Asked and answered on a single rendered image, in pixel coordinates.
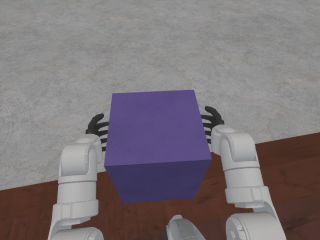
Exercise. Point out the carton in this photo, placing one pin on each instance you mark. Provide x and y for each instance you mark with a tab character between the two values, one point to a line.
156	148

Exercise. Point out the right robot hand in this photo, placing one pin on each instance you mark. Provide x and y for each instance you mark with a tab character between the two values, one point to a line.
215	120

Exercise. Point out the left robot hand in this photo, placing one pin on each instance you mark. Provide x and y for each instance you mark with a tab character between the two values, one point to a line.
93	128

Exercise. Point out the robot right shin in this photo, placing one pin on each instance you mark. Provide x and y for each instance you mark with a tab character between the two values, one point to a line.
176	217

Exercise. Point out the robot left forearm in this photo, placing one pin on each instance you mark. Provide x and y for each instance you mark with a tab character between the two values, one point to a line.
76	197

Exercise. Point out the robot right upper arm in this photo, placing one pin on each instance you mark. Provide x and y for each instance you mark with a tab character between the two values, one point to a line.
253	226

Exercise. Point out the robot right forearm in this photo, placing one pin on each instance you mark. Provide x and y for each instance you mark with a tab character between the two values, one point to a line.
245	187

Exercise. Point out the right robot thigh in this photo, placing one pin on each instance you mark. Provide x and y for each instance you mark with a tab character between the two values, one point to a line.
183	229

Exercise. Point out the robot left upper arm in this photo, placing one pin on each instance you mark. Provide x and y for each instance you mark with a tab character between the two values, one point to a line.
86	233

